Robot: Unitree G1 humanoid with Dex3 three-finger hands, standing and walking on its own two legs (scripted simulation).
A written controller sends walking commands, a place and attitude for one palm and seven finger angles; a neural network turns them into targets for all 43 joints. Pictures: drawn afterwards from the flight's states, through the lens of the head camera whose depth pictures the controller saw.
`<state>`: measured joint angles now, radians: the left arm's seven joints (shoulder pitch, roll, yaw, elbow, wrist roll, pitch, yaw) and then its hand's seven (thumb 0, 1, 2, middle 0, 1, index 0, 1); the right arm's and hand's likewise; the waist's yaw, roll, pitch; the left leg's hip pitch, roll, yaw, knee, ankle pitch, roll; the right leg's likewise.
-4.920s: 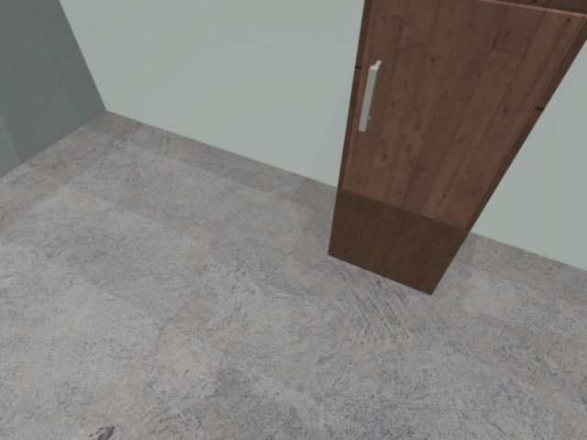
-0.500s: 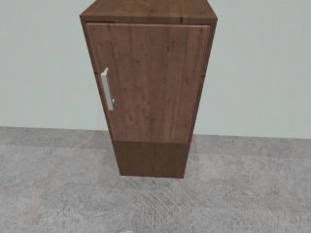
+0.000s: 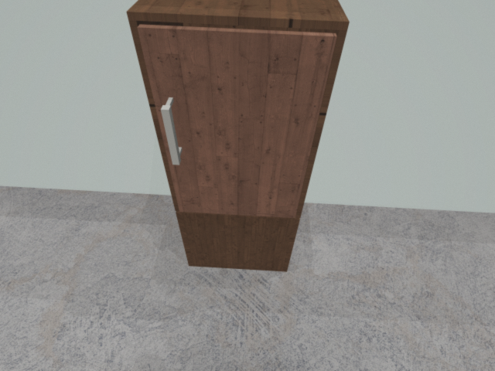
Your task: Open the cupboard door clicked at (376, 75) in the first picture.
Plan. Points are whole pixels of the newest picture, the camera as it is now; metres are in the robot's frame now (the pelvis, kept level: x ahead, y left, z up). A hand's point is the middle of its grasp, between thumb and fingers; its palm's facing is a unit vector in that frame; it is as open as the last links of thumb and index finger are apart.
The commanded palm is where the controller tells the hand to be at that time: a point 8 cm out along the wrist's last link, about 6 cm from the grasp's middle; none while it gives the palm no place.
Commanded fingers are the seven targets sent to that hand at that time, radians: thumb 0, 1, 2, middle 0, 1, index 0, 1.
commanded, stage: look again from close up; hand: left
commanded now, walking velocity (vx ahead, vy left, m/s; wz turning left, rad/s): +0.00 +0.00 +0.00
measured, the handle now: (173, 132) +0.64 +0.22 +0.02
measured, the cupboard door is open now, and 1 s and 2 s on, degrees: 0 0 0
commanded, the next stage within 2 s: raise the hand with hooked fingers in 0.62 s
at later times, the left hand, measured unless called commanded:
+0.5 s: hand out of the picture +0.06 +0.20 -0.16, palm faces +0.01 -0.97 -0.24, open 7.4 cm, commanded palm none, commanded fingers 0.00 0.90 0.90 -0.20 -0.30 -0.20 -0.30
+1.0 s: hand (147, 279) +0.27 +0.19 -0.01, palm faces +0.07 -0.99 -0.09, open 7.9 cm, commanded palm +0.21 +0.26 -0.04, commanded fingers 0.00 0.55 0.75 -0.23 -0.53 -0.23 -0.53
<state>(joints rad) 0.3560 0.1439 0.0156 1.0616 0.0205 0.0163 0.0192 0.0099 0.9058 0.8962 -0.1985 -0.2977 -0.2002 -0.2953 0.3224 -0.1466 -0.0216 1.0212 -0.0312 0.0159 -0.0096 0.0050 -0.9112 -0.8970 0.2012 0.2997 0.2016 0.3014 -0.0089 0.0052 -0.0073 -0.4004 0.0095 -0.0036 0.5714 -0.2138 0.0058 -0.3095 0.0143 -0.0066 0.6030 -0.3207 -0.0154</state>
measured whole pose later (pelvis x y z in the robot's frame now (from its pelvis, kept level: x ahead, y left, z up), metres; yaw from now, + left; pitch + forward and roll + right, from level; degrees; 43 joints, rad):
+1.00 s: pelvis +0.07 -0.02 -0.04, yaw +0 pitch +12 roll +1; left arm 0.40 0.20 0.24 0.23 -0.25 -0.56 -0.31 0.01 0.76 0.83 -0.21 -0.39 -0.21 -0.39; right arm 0.13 -0.22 -0.08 0.65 0.01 -0.24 -0.02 0.01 -0.91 -0.90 0.20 0.30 0.20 0.30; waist 0.00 -0.03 -0.14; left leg -0.68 0.01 0.01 0.88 -0.40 -0.02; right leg -0.60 0.01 -0.01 0.92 -0.53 -0.03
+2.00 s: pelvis +0.03 +0.03 -0.05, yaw +0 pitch +10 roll -4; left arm 0.14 0.37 0.35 0.24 -0.34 -0.29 -0.41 0.00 -0.39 0.35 -0.29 -1.13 -0.29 -1.12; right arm 0.25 -0.24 0.05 0.53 0.04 -0.22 -0.08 0.01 -0.90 -0.90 0.21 0.30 0.21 0.30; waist 0.00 0.02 -0.11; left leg -0.79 0.01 -0.03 1.00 -0.38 0.03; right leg -0.63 0.02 -0.05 0.93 -0.47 0.02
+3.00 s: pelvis +0.04 +0.01 -0.04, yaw +0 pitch +10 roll -3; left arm -0.05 0.42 0.42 0.45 -0.36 -0.28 -0.51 -0.01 -0.50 0.30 -0.30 -1.20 -0.30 -1.20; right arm 0.29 -0.27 0.04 0.55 0.04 -0.17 -0.09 0.01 -0.90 -0.90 0.21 0.30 0.21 0.30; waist 0.00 0.03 -0.11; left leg -0.73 0.03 -0.03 0.93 -0.37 0.01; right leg -0.60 0.03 -0.05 0.89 -0.46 -0.01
